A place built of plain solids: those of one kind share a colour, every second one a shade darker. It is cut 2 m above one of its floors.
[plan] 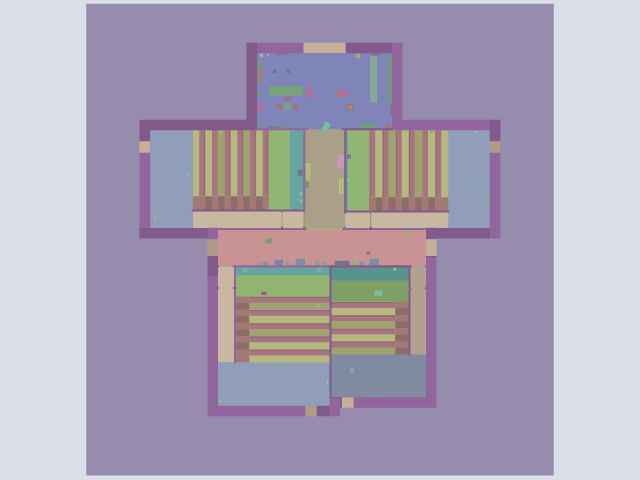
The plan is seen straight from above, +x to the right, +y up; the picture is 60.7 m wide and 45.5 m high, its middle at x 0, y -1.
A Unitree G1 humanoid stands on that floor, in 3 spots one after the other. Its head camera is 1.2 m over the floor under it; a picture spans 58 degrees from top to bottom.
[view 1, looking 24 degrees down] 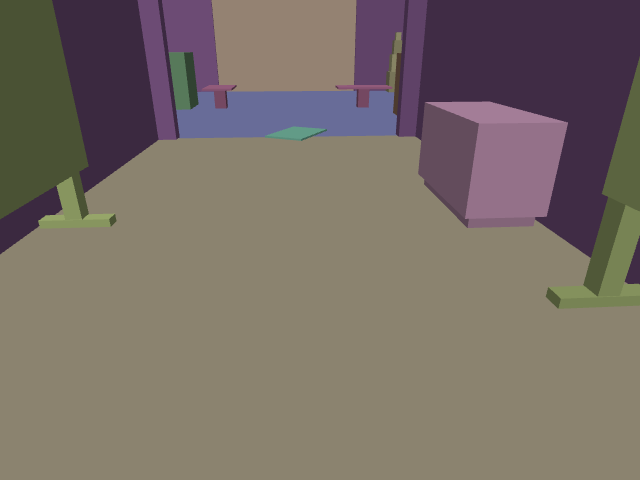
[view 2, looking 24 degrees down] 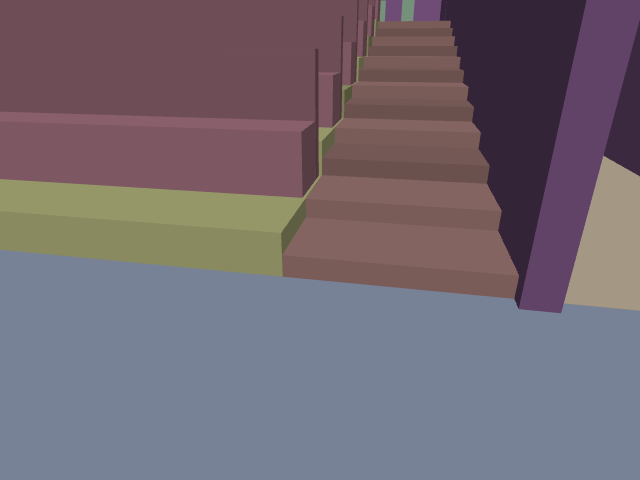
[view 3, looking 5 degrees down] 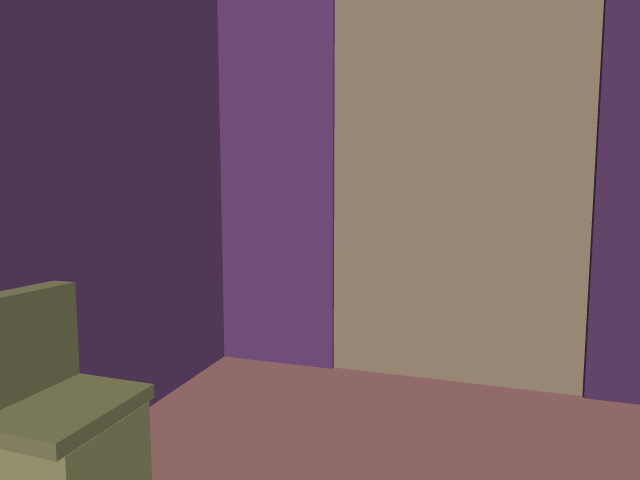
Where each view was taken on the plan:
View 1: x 0.45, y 3.08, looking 86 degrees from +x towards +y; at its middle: floor_spine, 2.95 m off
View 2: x -14.15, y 2.52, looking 11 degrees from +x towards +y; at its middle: step_screen_aisle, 2.62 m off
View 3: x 7.12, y -1.73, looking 17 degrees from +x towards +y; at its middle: wall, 3.07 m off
